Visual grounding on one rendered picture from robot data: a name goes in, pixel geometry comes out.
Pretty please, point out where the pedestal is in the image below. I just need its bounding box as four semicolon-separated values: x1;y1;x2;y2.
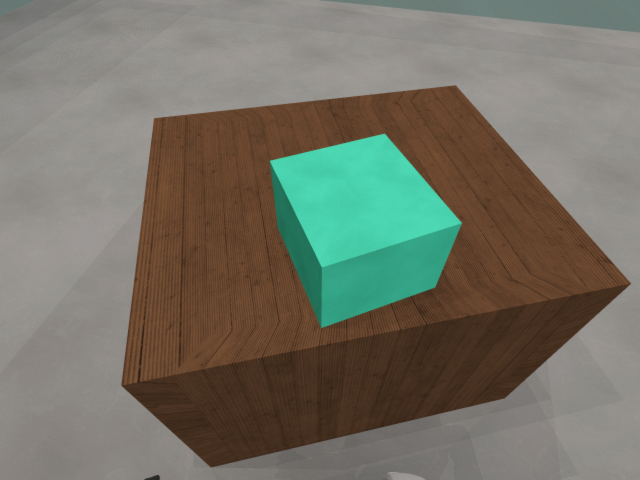
121;85;631;467

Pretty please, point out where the carton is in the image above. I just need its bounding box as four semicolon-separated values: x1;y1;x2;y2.
270;134;462;328

